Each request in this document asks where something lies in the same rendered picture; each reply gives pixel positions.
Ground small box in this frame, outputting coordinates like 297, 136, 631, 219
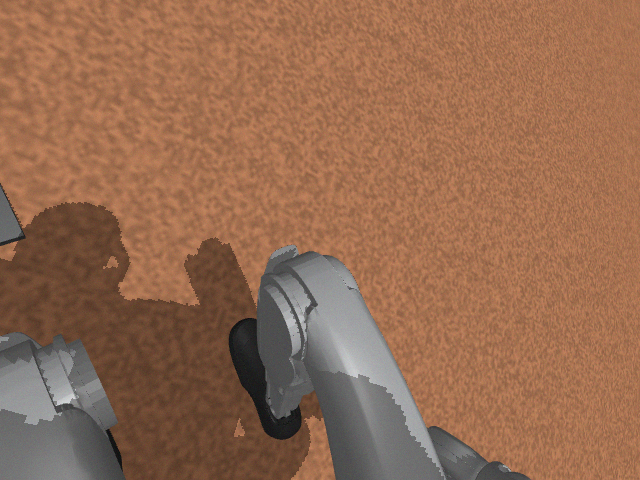
0, 184, 26, 246

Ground right robot foot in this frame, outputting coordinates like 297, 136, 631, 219
229, 318, 301, 440

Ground right robot arm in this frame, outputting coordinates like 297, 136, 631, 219
475, 461, 531, 480

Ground right robot hand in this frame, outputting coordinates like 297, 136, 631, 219
427, 426, 489, 480

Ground left robot foot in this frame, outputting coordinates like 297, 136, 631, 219
106, 429, 123, 472

